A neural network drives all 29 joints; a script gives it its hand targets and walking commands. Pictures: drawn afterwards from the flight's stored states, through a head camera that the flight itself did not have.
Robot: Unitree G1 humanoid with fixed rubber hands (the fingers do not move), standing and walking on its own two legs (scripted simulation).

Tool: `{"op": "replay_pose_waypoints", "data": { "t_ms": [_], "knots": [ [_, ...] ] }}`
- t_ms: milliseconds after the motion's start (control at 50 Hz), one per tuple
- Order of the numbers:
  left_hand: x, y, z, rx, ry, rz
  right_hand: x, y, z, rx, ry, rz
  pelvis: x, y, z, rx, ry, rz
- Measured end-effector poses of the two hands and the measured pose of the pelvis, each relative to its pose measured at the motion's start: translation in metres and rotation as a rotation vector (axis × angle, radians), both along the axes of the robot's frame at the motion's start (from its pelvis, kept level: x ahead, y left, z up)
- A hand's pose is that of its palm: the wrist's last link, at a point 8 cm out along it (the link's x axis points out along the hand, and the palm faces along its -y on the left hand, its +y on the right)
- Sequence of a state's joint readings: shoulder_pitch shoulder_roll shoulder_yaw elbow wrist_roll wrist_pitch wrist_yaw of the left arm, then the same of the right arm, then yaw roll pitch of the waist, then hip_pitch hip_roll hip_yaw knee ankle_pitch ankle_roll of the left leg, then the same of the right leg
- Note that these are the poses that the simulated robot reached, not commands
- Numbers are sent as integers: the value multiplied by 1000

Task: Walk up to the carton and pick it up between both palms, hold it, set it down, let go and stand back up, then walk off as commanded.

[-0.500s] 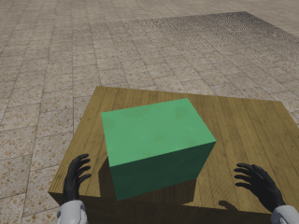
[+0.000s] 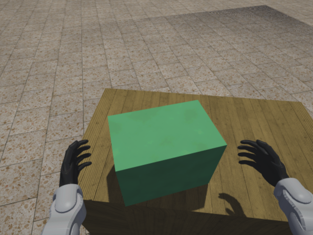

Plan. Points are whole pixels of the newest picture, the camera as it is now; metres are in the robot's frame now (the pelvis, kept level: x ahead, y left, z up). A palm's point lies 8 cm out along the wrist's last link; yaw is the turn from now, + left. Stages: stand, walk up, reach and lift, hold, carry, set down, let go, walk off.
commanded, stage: reach and lift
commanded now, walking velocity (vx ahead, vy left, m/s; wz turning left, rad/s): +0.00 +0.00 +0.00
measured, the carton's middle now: (162, 152) +0.38 +0.03 -0.03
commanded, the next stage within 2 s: none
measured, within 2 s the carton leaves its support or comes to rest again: neither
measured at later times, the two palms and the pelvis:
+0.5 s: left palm (67, 148) +0.27 +0.23 +0.12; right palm (262, 135) +0.38 -0.23 +0.10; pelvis +0.00 +0.00 +0.00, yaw +1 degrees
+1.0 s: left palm (62, 127) +0.31 +0.25 +0.15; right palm (250, 101) +0.44 -0.19 +0.15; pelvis +0.00 -0.01 +0.00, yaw +1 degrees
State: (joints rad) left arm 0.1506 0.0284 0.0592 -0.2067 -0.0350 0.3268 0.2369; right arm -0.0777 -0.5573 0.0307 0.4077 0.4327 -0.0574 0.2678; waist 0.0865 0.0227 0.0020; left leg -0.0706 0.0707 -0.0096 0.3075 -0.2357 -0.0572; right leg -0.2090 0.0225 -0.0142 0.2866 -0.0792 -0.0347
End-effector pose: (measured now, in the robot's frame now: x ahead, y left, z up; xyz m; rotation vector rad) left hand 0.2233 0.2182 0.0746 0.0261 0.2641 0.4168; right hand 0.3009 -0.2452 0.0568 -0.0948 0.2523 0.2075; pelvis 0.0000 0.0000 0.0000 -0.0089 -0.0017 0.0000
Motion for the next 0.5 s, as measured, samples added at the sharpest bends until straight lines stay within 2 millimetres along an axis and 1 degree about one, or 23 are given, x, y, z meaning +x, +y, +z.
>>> {"op": "replay_pose_waypoints", "data": {
  "t_ms": [220, 500],
  "knots": [
    [21, 4, 17, -10, 0, 2, 31, 4, 21, 17, -7, 9, -3, -6, 0, 4, 28, 1],
    [48, 16, 41, -1, 7, 1, 76, 20, 44, 30, -23, 17, 2, -4, 1, -1, 51, 11]
  ]
}}
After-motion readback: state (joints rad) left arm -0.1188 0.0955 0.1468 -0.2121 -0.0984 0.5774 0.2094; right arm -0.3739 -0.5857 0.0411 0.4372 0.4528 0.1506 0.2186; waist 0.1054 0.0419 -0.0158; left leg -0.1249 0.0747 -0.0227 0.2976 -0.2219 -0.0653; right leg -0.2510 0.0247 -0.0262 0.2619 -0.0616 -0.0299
